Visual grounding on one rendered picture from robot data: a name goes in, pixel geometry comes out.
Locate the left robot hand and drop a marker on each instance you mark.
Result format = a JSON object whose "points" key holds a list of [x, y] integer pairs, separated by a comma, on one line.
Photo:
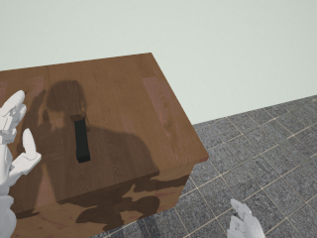
{"points": [[11, 113]]}

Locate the robot left forearm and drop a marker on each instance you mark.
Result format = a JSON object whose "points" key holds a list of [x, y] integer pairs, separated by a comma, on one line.
{"points": [[8, 218]]}

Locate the tap lever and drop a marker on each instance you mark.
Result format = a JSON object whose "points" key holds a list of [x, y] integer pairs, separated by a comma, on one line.
{"points": [[82, 149]]}

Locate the counter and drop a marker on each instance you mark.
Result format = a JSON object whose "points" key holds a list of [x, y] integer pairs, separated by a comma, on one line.
{"points": [[141, 143]]}

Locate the right robot hand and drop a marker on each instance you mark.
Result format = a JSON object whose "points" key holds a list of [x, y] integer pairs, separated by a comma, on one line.
{"points": [[248, 228]]}

